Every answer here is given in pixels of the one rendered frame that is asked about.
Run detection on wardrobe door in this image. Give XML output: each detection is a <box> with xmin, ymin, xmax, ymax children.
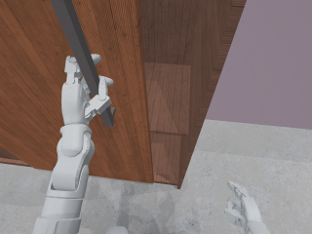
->
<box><xmin>0</xmin><ymin>147</ymin><xmax>21</xmax><ymax>161</ymax></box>
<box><xmin>0</xmin><ymin>0</ymin><xmax>154</xmax><ymax>184</ymax></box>

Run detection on robot left hand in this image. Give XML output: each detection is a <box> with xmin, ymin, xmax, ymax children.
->
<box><xmin>61</xmin><ymin>54</ymin><xmax>114</xmax><ymax>127</ymax></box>

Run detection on handle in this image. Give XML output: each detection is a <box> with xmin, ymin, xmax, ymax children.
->
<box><xmin>50</xmin><ymin>0</ymin><xmax>116</xmax><ymax>128</ymax></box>

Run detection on robot right forearm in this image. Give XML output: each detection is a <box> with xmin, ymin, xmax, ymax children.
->
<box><xmin>245</xmin><ymin>221</ymin><xmax>271</xmax><ymax>234</ymax></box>

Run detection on robot left forearm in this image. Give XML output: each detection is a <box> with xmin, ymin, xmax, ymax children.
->
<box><xmin>32</xmin><ymin>124</ymin><xmax>95</xmax><ymax>234</ymax></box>

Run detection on robot right hand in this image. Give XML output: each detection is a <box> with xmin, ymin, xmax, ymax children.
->
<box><xmin>224</xmin><ymin>180</ymin><xmax>263</xmax><ymax>231</ymax></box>

